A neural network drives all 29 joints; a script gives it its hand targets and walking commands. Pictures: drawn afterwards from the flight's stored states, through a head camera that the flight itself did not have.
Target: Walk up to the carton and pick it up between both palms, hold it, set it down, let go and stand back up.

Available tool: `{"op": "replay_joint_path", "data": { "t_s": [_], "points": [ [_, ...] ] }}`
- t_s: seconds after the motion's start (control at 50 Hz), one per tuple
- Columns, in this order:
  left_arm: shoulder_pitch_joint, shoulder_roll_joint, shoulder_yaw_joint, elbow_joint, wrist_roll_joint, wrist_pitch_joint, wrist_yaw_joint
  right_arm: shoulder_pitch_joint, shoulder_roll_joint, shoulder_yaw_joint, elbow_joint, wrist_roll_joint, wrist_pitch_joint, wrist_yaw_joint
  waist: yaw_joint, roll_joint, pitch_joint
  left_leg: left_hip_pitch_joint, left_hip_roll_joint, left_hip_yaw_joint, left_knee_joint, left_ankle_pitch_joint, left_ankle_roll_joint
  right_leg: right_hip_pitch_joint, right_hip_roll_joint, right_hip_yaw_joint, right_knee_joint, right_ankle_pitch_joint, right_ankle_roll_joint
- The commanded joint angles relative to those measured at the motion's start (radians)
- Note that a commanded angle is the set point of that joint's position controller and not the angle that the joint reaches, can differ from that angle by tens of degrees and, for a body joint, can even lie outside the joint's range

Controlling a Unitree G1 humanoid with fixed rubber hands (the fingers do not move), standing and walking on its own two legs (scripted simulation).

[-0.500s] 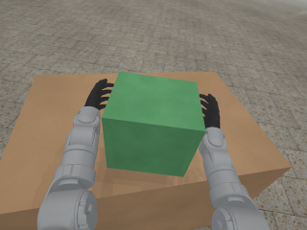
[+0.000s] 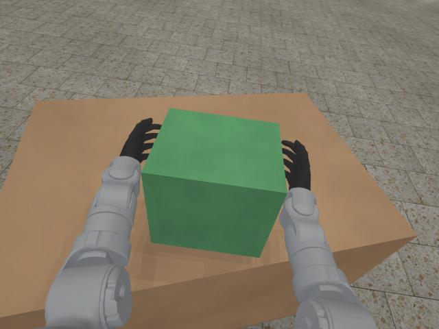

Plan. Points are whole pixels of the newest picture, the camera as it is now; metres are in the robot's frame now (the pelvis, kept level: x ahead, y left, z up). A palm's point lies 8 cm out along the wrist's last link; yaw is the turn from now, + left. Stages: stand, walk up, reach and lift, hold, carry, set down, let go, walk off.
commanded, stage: set down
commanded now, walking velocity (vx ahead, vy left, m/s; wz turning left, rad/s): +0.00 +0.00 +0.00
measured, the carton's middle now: (214, 183) +0.40 -0.05 +0.05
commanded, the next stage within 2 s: none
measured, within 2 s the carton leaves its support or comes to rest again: rests again in 0.72 s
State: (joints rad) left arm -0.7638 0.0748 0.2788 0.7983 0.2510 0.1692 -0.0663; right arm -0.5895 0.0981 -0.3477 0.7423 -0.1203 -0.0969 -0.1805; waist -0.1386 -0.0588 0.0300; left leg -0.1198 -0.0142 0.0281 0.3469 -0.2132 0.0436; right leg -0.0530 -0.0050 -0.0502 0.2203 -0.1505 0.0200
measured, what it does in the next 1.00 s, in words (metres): stands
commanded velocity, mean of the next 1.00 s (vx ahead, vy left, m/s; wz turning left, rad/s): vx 0.00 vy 0.00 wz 0.00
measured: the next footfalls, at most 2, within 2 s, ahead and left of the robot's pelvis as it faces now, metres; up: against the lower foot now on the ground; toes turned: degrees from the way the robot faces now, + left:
none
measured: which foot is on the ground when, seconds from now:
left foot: down 0.00-1.00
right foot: down 0.00-1.00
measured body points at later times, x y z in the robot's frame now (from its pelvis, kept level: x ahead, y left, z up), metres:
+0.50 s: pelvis +0.01 +0.00 +0.00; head +0.04 +0.03 +0.45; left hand +0.45 +0.11 +0.07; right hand +0.36 -0.20 +0.07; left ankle -0.02 +0.08 -0.75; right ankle -0.02 -0.13 -0.75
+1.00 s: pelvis -0.01 +0.00 +0.00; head +0.04 +0.03 +0.45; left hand +0.44 +0.11 +0.07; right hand +0.36 -0.20 +0.06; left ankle -0.02 +0.08 -0.75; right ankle -0.02 -0.13 -0.75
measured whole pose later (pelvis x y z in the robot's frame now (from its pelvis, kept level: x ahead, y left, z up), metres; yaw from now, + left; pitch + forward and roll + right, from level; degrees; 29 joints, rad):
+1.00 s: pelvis -0.01 +0.00 +0.00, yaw -1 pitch +6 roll -2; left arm -0.86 0.10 0.36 1.09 0.30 -0.10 -0.07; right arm -0.63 0.14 -0.52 0.89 -0.29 -0.30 -0.18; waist -0.12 -0.04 -0.02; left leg -0.28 -0.01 0.05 0.35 -0.18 0.05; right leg -0.22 0.00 -0.06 0.22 -0.11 0.01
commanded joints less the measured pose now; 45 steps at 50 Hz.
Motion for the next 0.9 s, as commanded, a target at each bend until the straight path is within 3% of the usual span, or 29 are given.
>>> {"op": "replay_joint_path", "data": {
  "t_s": [0.0, 0.02, 0.04, 0.1, 0.14, 0.18, 0.3, 0.36, 0.38, 0.42, 0.44, 0.48, 0.56, 0.58, 0.62, 0.64, 0.72, 0.74, 0.82, 0.86, 0.88],
  "points": [
    [-0.618, -0.575, -0.278, -0.097, -0.032, -0.063, -0.141, -0.66, 0.485, 0.367, -0.147, -0.021, -0.041, 0.109, -0.008, 0.114, -0.54, 0.188, 0.0, 0.025, 0.002, 0.47, -0.111, 0.169, 0.037, -0.053, 0.074, 0.506, 0.033],
    [-0.618, -0.57, -0.263, -0.092, -0.031, -0.067, -0.147, -0.658, 0.495, 0.37, -0.161, -0.027, -0.04, 0.105, -0.007, 0.091, -0.547, 0.173, -0.006, 0.029, -0.002, 0.445, -0.1, 0.178, 0.034, -0.049, 0.073, 0.511, 0.038],
    [-0.616, -0.563, -0.243, -0.087, -0.018, -0.071, -0.145, -0.669, 0.5, 0.378, -0.174, -0.026, -0.044, 0.109, 0.017, 0.092, -0.572, 0.154, -0.005, 0.033, -0.008, 0.437, -0.094, 0.19, 0.032, -0.048, 0.082, 0.531, 0.037],
    [-0.596, -0.543, -0.218, -0.065, -0.008, -0.08, -0.149, -0.643, 0.501, 0.352, -0.162, -0.052, -0.045, 0.11, 0.002, 0.074, -0.562, 0.153, -0.005, 0.04, -0.011, 0.427, -0.088, 0.192, 0.033, -0.048, 0.084, 0.55, 0.044],
    [-0.564, -0.551, -0.212, -0.048, -0.004, -0.081, -0.15, -0.647, 0.506, 0.37, -0.187, -0.05, -0.054, 0.109, 0.015, 0.08, -0.575, 0.153, -0.004, 0.04, -0.001, 0.454, -0.086, 0.199, 0.033, -0.046, 0.089, 0.58, 0.039],
    [-0.579, -0.548, -0.215, -0.039, -0.001, -0.083, -0.154, -0.621, 0.509, 0.343, -0.144, -0.059, -0.05, 0.103, -0.005, 0.085, -0.546, 0.145, 0.0, 0.04, -0.008, 0.432, -0.093, 0.174, 0.037, -0.05, 0.081, 0.551, 0.036],
    [-0.624, -0.592, -0.274, -0.078, -0.023, -0.133, -0.128, -0.61, 0.522, 0.329, -0.112, -0.084, -0.106, 0.113, -0.018, 0.142, -0.637, 0.252, 0.021, 0.026, 0.053, 0.633, -0.137, 0.072, 0.058, -0.072, 0.074, 0.536, 0.011],
    [-0.607, -0.622, -0.31, -0.058, -0.031, -0.159, -0.109, -0.641, 0.526, 0.352, -0.119, -0.082, -0.139, 0.117, -0.007, 0.173, -0.712, 0.262, 0.025, 0.011, 0.085, 0.701, -0.145, 0.05, 0.059, -0.068, 0.079, 0.567, -0.004],
    [-0.597, -0.615, -0.301, -0.05, -0.026, -0.164, -0.106, -0.645, 0.528, 0.358, -0.124, -0.082, -0.145, 0.119, 0.007, 0.171, -0.714, 0.246, 0.023, 0.013, 0.084, 0.692, -0.137, 0.062, 0.057, -0.064, 0.079, 0.569, -0.009],
    [-0.568, -0.607, -0.293, -0.021, -0.021, -0.165, -0.111, -0.616, 0.526, 0.349, -0.085, -0.091, -0.146, 0.113, -0.008, 0.141, -0.652, 0.231, 0.028, 0.009, 0.067, 0.663, -0.13, 0.064, 0.056, -0.06, 0.072, 0.543, 0.004],
    [-0.564, -0.599, -0.273, 0.0, -0.012, -0.169, -0.114, -0.622, 0.522, 0.353, -0.088, -0.091, -0.15, 0.113, 0.007, 0.128, -0.649, 0.204, 0.024, 0.015, 0.061, 0.632, -0.117, 0.084, 0.052, -0.057, 0.073, 0.549, 0.002],
    [-0.588, -0.585, -0.253, 0.018, -0.008, -0.188, -0.119, -0.611, 0.528, 0.334, -0.047, -0.099, -0.153, 0.11, 0.002, 0.104, -0.615, 0.142, 0.014, 0.021, 0.031, 0.524, -0.1, 0.101, 0.039, -0.05, 0.071, 0.533, 0.008],
    [-0.612, -0.615, -0.266, 0.061, 0.0, -0.219, -0.106, -0.645, 0.526, 0.292, -0.035, -0.127, -0.182, 0.117, -0.005, 0.14, -0.659, 0.174, 0.027, 0.014, 0.038, 0.55, -0.124, 0.05, 0.043, -0.066, 0.071, 0.51, 0.002],
    [-0.6, -0.61, -0.259, 0.069, -0.002, -0.23, -0.104, -0.642, 0.533, 0.303, -0.044, -0.128, -0.189, 0.118, 0.01, 0.134, -0.678, 0.171, 0.024, 0.017, 0.048, 0.56, -0.118, 0.057, 0.042, -0.059, 0.069, 0.522, -0.002],
    [-0.643, -0.618, -0.272, 0.069, -0.009, -0.254, -0.096, -0.644, 0.539, 0.284, 0.007, -0.139, -0.195, 0.122, -0.011, 0.148, -0.681, 0.175, 0.032, 0.012, 0.047, 0.561, -0.128, 0.03, 0.044, -0.06, 0.069, 0.493, -0.007],
    [-0.627, -0.618, -0.259, 0.096, 0.001, -0.256, -0.097, -0.636, 0.542, 0.279, 0.023, -0.139, -0.195, 0.123, -0.006, 0.148, -0.654, 0.181, 0.032, 0.013, 0.052, 0.564, -0.128, 0.025, 0.042, -0.057, 0.063, 0.483, -0.009],
    [-0.611, -0.586, -0.199, 0.161, 0.033, -0.264, -0.113, -0.598, 0.539, 0.234, 0.083, -0.167, -0.194, 0.116, -0.007, 0.119, -0.582, 0.1, 0.022, 0.024, 0.014, 0.426, -0.1, 0.058, 0.028, -0.05, 0.056, 0.452, -0.003],
    [-0.625, -0.579, -0.179, 0.16, 0.037, -0.274, -0.113, -0.606, 0.544, 0.229, 0.084, -0.171, -0.2, 0.115, 0.008, 0.122, -0.598, 0.07, 0.017, 0.031, 0.003, 0.401, -0.094, 0.069, 0.023, -0.045, 0.058, 0.443, -0.001],
    [-0.634, -0.567, -0.152, 0.194, 0.052, -0.299, -0.108, -0.624, 0.558, 0.207, 0.078, -0.198, -0.22, 0.124, 0.02, 0.115, -0.61, 0.048, 0.02, 0.037, -0.007, 0.377, -0.092, 0.07, 0.023, -0.047, 0.066, 0.436, 0.0],
    [-0.637, -0.563, -0.129, 0.219, 0.07, -0.303, -0.109, -0.613, 0.555, 0.185, 0.11, -0.216, -0.214, 0.128, 0.016, 0.104, -0.576, 0.046, 0.025, 0.036, -0.02, 0.339, -0.089, 0.064, 0.023, -0.048, 0.058, 0.398, 0.0],
    [-0.649, -0.566, -0.139, 0.218, 0.066, -0.307, -0.11, -0.609, 0.554, 0.165, 0.119, -0.23, -0.215, 0.127, -0.001, 0.099, -0.577, 0.056, 0.028, 0.034, -0.02, 0.326, -0.091, 0.048, 0.024, -0.053, 0.054, 0.386, 0.0]
  ]
}}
